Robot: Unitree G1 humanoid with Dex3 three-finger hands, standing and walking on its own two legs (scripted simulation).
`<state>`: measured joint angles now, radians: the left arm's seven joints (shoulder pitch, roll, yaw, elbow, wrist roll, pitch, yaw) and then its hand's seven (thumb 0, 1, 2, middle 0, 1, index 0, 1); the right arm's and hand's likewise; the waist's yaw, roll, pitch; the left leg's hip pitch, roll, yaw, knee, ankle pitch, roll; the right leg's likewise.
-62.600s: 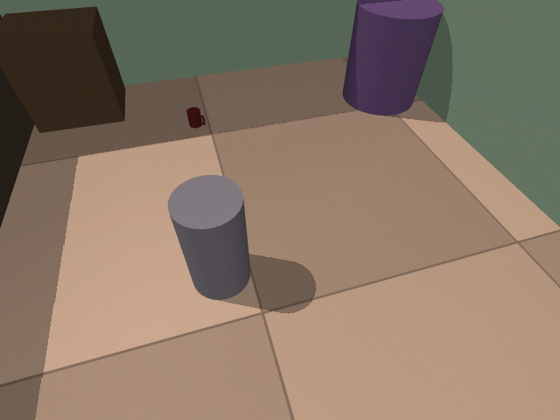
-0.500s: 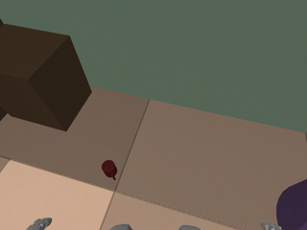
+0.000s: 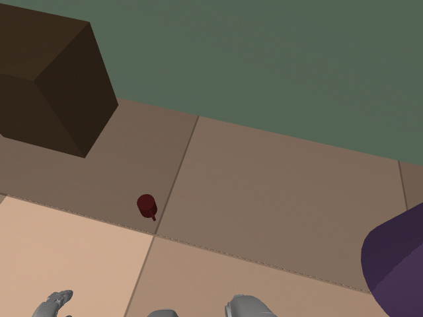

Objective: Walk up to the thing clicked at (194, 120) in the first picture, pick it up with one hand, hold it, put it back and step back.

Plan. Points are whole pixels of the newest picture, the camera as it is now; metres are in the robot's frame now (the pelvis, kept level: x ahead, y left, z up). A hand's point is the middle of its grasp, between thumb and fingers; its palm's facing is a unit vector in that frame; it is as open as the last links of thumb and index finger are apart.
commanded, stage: step back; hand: left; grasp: from above
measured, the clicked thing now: (149, 209) +0.58 +0.27 -0.71
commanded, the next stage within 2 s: none
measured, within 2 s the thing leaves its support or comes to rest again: neither
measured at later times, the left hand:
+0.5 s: hand out of the picture +0.02 +0.27 -0.15, palm faces -0.01 -0.92 -0.39, open 7.4 cm
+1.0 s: hand out of the picture -0.20 +0.22 -0.13, palm faces -0.06 -0.90 -0.43, open 7.4 cm
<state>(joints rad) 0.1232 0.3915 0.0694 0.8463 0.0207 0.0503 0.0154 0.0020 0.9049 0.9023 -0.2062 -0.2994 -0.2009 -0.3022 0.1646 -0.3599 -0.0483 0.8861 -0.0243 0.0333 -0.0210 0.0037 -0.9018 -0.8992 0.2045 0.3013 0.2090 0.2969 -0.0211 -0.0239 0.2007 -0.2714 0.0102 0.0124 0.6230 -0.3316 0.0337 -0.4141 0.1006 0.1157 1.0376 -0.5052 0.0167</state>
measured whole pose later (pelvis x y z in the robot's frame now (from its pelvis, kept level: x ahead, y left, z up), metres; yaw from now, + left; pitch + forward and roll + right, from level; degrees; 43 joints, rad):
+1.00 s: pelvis -0.28 -0.05 +0.00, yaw -3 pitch -2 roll +2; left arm 0.22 0.34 0.07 0.83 0.05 0.05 0.00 0.00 0.90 0.90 -0.21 -0.30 -0.20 -0.30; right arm 0.19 -0.42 -0.05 0.86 0.00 0.05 -0.03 0.00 -0.91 -0.90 0.20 0.30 0.21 0.30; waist 0.02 0.03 0.14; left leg -0.51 -0.13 -0.14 1.16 -0.46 -0.02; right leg -0.29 -0.01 0.03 0.65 -0.32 -0.03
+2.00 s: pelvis -0.52 -0.03 +0.00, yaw -1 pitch -3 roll +1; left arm 0.20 0.41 0.06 0.99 0.03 -0.01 -0.02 0.00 0.90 0.90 -0.21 -0.30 -0.20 -0.30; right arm 0.24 -0.34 -0.05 0.98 -0.04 -0.02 0.02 0.00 -0.90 -0.90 0.20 0.30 0.21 0.30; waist -0.01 -0.03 0.07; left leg -0.25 -0.01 -0.02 0.57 -0.28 0.00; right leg -0.28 -0.02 0.00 0.68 -0.44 -0.02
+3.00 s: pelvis -0.46 -0.03 +0.02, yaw +0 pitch -3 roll +0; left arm 0.06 0.35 0.00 1.13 0.01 -0.02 -0.01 0.00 0.90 0.90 -0.21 -0.30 -0.20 -0.30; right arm 0.05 -0.35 -0.01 1.13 -0.01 -0.01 0.00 0.00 -0.91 -0.90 0.20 0.30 0.21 0.30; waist -0.01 0.00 0.07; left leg -0.12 0.02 0.01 0.34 -0.18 -0.02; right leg -0.07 -0.01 -0.01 0.33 -0.21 0.01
